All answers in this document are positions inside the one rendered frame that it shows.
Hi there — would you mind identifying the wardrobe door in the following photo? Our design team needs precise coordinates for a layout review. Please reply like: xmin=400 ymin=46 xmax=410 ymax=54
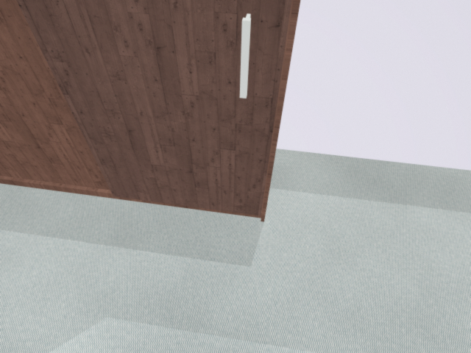
xmin=0 ymin=0 xmax=109 ymax=190
xmin=16 ymin=0 xmax=291 ymax=215

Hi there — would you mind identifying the handle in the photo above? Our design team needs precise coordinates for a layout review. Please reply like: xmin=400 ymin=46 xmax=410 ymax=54
xmin=240 ymin=14 xmax=251 ymax=99

